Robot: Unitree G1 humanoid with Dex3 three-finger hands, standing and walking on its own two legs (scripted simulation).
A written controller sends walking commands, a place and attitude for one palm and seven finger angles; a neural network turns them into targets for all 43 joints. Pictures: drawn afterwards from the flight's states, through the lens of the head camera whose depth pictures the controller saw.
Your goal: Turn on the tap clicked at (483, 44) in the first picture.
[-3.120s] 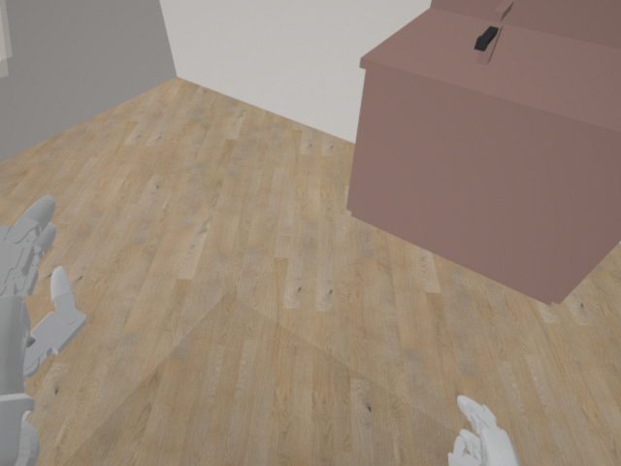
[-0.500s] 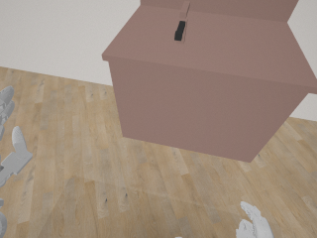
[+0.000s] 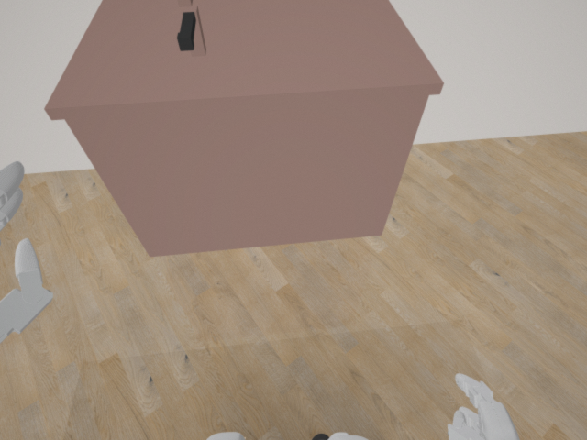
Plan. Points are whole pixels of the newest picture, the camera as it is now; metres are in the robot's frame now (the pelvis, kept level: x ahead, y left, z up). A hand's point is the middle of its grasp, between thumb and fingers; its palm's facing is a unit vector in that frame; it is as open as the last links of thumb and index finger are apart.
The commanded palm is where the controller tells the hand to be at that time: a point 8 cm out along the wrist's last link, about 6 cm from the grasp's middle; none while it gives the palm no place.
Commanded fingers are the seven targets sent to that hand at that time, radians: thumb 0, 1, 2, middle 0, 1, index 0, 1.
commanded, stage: turn to face it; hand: left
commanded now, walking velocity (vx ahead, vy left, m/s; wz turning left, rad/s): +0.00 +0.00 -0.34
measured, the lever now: (185, 41) +0.85 +0.27 +0.10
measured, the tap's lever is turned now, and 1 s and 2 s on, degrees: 0 0 0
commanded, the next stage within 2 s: take the last steps up to it in 0.24 s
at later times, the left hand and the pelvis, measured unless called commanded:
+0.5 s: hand (118, 327) +0.19 +0.16 +0.17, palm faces +0.21 -0.85 -0.48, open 7.4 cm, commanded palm +0.14 +0.23 +0.18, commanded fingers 0.00 0.90 0.90 -0.20 -0.30 -0.20 -0.30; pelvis -0.06 -0.02 +0.00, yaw -9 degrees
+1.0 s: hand (142, 299) +0.22 +0.15 +0.17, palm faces +0.26 -0.86 -0.43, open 7.4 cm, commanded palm +0.16 +0.21 +0.18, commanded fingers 0.00 0.90 0.90 -0.20 -0.30 -0.20 -0.30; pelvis -0.04 -0.04 -0.01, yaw -9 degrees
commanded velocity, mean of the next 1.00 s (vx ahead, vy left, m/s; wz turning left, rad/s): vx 0.20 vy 0.07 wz -0.10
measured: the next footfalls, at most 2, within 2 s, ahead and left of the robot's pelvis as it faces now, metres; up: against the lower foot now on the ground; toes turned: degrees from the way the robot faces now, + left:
left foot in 0.06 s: +0.04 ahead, +0.15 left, +0.00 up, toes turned +3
right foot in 0.30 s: +0.02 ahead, -0.13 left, +0.00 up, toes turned -12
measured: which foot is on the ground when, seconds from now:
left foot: up 0.00-0.04, down 0.06-0.32, up 0.34-0.60, down 0.62-0.90, up 0.92-1.00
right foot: down 0.00-0.08, up 0.10-0.28, down 0.30-0.64, up 0.66-0.86, down 0.88-1.00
